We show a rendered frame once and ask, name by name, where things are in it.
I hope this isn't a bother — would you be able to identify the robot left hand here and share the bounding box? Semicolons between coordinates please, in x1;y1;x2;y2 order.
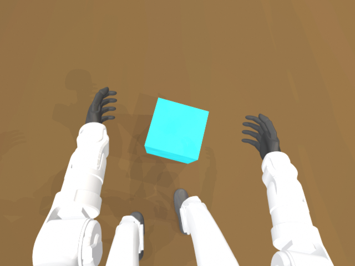
85;87;117;124

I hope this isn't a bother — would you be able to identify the right robot forearm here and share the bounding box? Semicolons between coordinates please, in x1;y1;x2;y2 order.
261;151;334;266

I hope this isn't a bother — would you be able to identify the right robot upper arm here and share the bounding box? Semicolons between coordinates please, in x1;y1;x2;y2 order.
271;250;333;266

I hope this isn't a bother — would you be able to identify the robot right hand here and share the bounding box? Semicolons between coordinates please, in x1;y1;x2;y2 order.
242;114;281;160

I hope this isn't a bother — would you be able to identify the left robot upper arm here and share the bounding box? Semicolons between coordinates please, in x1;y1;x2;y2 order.
33;218;103;266

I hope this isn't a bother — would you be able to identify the left robot forearm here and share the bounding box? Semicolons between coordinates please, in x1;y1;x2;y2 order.
33;122;109;265

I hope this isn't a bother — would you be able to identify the left robot thigh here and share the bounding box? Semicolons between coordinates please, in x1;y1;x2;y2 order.
106;221;144;266

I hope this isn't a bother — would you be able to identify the robot left shin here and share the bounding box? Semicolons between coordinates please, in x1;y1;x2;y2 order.
115;216;139;232

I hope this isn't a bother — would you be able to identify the carton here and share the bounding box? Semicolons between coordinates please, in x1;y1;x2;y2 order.
144;98;209;163

